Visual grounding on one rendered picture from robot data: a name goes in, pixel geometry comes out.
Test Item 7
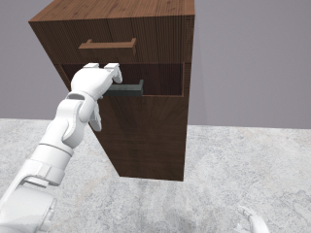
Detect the handle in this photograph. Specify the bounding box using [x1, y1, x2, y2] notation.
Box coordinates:
[102, 80, 144, 97]
[79, 42, 136, 58]

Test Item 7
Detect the robot left hand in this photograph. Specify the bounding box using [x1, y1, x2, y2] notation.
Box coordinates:
[71, 63, 122, 132]

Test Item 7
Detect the robot left forearm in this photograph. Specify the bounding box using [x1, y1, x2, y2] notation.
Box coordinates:
[0, 90, 96, 213]

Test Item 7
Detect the robot left upper arm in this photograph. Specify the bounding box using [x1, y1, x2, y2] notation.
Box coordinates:
[0, 184, 57, 233]

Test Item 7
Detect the robot right hand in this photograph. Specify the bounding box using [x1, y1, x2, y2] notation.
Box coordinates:
[233, 205, 270, 233]

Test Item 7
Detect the cabinet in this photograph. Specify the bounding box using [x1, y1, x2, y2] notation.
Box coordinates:
[28, 0, 195, 182]

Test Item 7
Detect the drawer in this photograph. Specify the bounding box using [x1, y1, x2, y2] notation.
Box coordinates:
[60, 61, 184, 96]

